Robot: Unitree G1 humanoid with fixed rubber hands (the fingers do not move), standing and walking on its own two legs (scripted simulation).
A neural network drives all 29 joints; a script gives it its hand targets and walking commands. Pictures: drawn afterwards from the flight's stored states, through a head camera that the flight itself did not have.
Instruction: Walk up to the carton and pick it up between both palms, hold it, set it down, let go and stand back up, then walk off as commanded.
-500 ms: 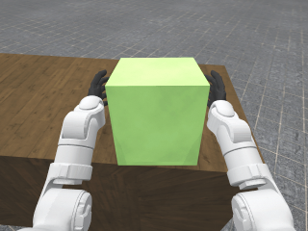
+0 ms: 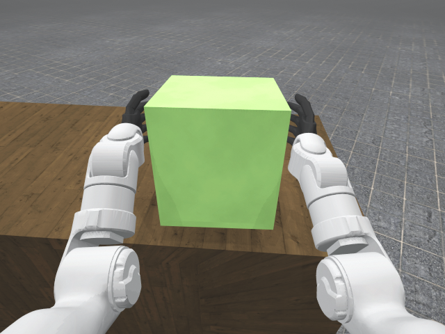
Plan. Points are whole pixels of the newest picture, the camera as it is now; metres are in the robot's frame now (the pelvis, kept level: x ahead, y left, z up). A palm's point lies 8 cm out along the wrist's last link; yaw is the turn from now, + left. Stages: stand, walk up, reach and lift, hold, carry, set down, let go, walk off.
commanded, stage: reach and lift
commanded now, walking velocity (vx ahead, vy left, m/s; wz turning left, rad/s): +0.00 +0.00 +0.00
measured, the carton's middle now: (219, 148) +0.42 +0.01 +0.19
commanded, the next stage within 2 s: hold in 1.02 s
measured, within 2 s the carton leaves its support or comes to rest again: neither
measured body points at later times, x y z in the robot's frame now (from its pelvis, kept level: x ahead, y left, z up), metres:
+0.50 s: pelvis +0.00 +0.00 +0.00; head -0.06 +0.01 +0.45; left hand +0.41 +0.16 +0.25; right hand +0.40 -0.14 +0.24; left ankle +0.01 +0.14 -0.74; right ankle +0.07 -0.08 -0.74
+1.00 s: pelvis +0.00 +0.00 +0.00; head -0.06 +0.01 +0.45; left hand +0.41 +0.16 +0.27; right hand +0.40 -0.14 +0.26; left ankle +0.01 +0.14 -0.74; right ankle +0.07 -0.08 -0.74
